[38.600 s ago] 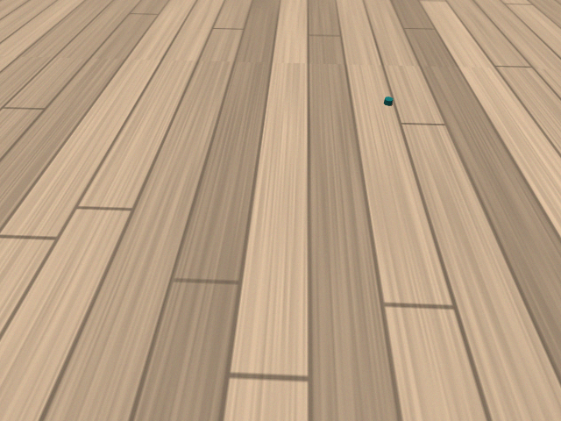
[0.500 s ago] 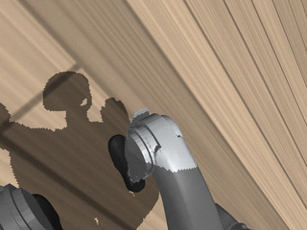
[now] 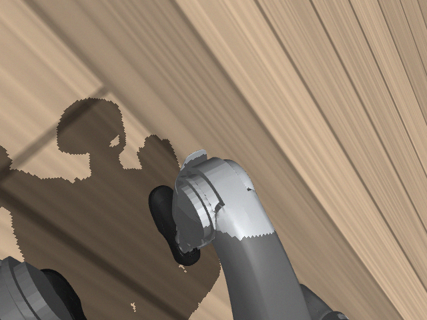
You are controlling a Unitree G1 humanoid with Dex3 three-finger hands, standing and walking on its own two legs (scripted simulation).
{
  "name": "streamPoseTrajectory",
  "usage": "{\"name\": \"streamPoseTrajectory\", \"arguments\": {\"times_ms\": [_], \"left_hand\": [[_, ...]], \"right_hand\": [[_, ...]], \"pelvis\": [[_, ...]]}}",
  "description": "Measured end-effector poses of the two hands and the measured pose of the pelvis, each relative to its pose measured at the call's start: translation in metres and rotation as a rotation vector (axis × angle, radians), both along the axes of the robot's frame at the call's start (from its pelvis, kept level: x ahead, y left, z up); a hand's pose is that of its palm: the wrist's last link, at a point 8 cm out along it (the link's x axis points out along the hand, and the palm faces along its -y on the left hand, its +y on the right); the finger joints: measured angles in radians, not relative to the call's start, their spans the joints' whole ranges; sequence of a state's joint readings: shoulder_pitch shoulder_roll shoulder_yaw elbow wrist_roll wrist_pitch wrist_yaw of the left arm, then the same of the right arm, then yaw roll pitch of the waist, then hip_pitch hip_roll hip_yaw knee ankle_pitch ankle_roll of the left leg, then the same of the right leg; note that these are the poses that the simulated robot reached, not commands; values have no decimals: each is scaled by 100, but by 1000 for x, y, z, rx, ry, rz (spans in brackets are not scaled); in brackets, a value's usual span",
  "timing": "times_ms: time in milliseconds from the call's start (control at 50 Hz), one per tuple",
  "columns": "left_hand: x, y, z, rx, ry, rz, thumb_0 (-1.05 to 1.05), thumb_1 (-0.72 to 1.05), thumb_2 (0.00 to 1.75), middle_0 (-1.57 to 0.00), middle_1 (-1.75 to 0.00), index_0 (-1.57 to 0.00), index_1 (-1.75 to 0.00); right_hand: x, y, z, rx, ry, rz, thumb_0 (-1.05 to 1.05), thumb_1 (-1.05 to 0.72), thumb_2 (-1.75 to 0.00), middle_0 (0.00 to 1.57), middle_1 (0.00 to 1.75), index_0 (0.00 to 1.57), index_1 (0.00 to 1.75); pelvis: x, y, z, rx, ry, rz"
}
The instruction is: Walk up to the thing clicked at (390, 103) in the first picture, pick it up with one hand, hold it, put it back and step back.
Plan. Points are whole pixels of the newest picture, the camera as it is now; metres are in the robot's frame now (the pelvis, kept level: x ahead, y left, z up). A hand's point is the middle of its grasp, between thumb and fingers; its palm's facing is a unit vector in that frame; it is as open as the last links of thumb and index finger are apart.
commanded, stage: rest palm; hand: left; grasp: from above
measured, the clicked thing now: out of the picture +0.52 +0.34 -0.30
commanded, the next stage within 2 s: close in 0.04 s
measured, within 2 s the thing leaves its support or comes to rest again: neither
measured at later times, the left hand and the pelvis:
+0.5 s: hand out of the picture +0.51 +0.33 -0.26, palm faces -0.46 -0.14 -0.88, open 12.1 cm; pelvis +0.00 +0.00 +0.00, yaw +0 degrees
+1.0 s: hand out of the picture +0.51 +0.33 -0.26, palm faces -0.45 -0.14 -0.88, open 10.6 cm; pelvis +0.00 +0.00 +0.00, yaw +0 degrees
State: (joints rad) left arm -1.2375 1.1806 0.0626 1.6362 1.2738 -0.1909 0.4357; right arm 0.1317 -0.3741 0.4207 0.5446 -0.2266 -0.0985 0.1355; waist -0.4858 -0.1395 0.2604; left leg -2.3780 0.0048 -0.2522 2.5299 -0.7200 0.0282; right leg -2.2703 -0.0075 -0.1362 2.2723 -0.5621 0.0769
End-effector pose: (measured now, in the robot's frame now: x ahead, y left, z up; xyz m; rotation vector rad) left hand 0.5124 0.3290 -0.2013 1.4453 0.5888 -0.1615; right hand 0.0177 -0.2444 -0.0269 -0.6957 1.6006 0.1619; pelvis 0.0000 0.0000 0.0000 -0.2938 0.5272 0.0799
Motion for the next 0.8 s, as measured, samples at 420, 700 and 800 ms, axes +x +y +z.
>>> {"name": "streamPoseTrajectory", "arguments": {"times_ms": [420,700,800], "left_hand": [[2,6,0,14,13,23,0,-21,74,-26,-90,-29,-87],[2,5,0,7,-12,8,0,-10,65,-34,-83,-38,-79],[3,5,1,10,-8,15,0,-5,62,-37,-80,-41,-76]], "right_hand": [[6,3,-3,16,-8,7,0,-89,-90,20,30,20,29],[5,1,-1,5,5,10,0,-89,-90,20,30,20,29],[5,1,-1,4,0,8,0,-89,-90,20,30,20,29]], "pelvis": [[1,1,1,-5,10,0],[2,1,1,-3,10,-2],[1,1,1,-3,10,-2]]}}
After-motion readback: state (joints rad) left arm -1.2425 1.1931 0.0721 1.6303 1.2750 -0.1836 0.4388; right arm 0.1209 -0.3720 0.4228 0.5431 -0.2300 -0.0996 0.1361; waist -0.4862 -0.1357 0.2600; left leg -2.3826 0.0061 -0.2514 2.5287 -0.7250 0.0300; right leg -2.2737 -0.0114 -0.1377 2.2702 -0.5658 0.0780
